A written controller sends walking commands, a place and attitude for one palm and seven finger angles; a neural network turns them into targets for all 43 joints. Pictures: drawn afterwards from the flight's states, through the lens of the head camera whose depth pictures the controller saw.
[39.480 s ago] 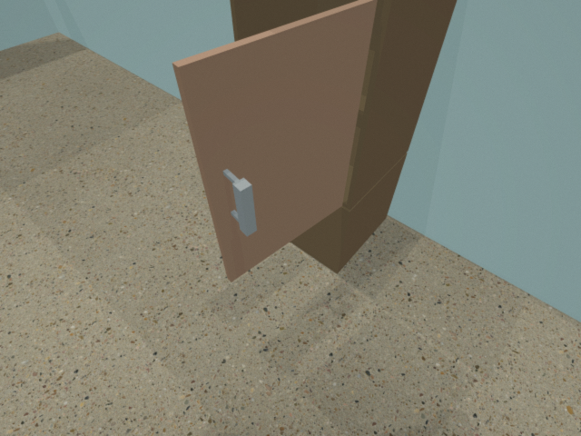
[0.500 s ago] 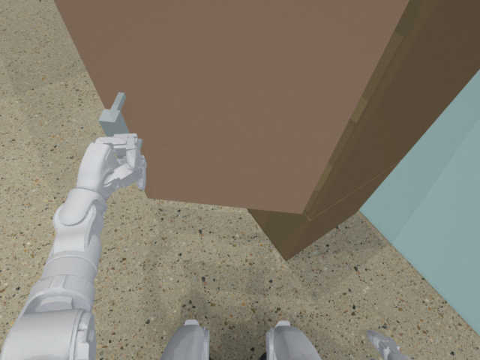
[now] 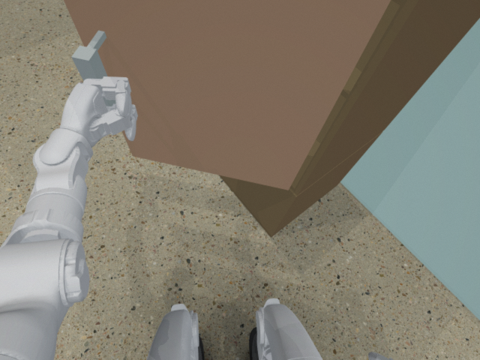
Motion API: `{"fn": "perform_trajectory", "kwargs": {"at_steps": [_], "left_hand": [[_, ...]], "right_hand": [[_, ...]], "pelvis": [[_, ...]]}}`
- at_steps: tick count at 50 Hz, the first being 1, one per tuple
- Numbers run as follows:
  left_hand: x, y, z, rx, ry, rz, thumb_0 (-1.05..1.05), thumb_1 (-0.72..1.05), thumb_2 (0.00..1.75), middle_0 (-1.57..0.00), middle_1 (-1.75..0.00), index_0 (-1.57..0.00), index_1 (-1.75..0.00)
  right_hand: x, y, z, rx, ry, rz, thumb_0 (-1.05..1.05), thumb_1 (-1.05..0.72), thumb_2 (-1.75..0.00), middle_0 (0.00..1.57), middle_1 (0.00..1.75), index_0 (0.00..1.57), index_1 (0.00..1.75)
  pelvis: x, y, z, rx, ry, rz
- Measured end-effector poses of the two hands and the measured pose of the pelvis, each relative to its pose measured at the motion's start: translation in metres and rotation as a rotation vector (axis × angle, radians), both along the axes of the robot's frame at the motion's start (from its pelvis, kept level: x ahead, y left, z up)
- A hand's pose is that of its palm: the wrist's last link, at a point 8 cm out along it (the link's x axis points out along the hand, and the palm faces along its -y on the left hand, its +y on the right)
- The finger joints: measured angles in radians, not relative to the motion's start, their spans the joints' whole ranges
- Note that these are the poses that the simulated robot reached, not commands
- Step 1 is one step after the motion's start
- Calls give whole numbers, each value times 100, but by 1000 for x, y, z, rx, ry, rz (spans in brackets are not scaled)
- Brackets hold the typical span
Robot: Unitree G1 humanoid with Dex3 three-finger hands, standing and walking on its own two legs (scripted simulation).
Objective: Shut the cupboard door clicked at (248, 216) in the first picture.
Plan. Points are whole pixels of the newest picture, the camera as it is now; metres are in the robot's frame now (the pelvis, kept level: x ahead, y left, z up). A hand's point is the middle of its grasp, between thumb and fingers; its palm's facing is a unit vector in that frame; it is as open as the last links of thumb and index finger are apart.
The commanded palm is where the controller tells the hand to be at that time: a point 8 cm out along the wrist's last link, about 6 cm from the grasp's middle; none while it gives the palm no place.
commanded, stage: push the door shut along its arc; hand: left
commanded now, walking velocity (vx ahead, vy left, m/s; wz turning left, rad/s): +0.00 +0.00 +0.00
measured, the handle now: (105, 78) +0.57 +0.20 +0.07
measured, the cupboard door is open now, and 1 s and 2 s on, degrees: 40 31 26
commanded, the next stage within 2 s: pull the fist back off the door in 0.96 s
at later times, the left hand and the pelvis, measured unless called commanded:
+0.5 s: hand (163, 89) +0.55 +0.10 +0.08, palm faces -0.38 -0.92 -0.01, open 3.1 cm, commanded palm +0.55 +0.15 +0.08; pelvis +0.01 +0.00 -0.01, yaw -2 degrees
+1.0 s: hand (175, 77) +0.57 +0.08 +0.08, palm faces -0.45 -0.89 -0.02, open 3.3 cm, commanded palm +0.60 +0.09 +0.08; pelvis +0.01 +0.00 -0.03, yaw -2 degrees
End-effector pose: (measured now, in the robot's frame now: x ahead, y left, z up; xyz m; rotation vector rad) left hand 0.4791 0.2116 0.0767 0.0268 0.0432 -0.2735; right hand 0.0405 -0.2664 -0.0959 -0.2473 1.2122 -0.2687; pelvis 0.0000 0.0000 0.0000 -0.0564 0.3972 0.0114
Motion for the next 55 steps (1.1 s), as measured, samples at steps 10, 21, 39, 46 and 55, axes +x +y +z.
{"fn": "perform_trajectory", "kwargs": {"at_steps": [10,21,39,46,55], "left_hand": [[31,-22,-3,4,18,-61,1,90,90,-130,-150,-129,-150],[60,-46,0,2,35,-113,1,90,90,-130,-150,-129,-150],[85,-53,3,13,54,-168,0,90,92,-130,-150,-129,-150],[92,-63,4,14,63,-188,1,95,96,-130,-150,-129,-150],[103,-84,7,-6,59,-190,4,99,99,-130,-150,-129,-150]], "right_hand": [[-18,5,-4,-4,51,-33,1,-90,-90,21,30,21,30],[-34,7,-6,3,94,-79,1,-90,-90,21,30,21,30],[-37,-6,-10,-46,124,-76,1,-90,-90,21,30,21,30],[-37,-9,-13,-67,123,-60,1,-90,-90,21,30,21,30],[-49,-4,-20,-69,135,-66,0,-90,-90,21,30,21,30]], "pelvis": [[2,4,-6,-8,39,-9],[8,3,-9,-8,63,-25],[10,-5,-19,-17,97,-20],[7,-5,-24,-25,109,-13],[3,-3,-32,-32,131,-13]]}}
